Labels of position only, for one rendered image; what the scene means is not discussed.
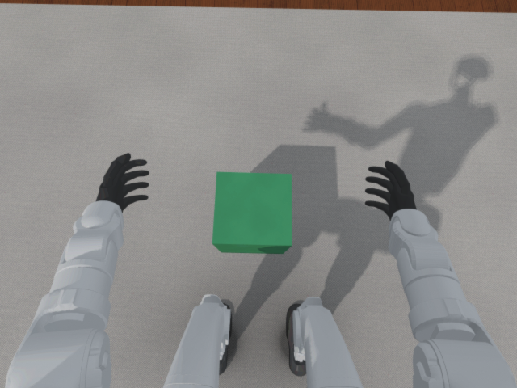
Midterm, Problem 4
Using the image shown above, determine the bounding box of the left robot upper arm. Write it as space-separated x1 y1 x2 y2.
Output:
10 328 111 388

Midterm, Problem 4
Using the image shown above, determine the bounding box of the robot left hand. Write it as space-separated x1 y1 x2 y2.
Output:
96 153 149 213

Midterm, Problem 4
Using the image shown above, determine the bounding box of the right robot forearm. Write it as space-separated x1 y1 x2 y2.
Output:
389 209 517 388

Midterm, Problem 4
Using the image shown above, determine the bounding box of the left robot forearm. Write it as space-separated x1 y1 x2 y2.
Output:
5 200 124 388

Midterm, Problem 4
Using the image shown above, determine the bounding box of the right robot upper arm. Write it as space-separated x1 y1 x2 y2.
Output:
413 339 514 388

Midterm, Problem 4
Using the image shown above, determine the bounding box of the robot right hand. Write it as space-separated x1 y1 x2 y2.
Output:
365 161 416 221

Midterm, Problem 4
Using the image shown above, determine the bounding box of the right robot shin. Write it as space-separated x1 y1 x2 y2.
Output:
294 297 333 361

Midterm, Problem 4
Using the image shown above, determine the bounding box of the left robot thigh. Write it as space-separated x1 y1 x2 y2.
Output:
163 302 231 388

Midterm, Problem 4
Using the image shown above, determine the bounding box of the carton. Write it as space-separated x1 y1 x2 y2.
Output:
212 172 292 254

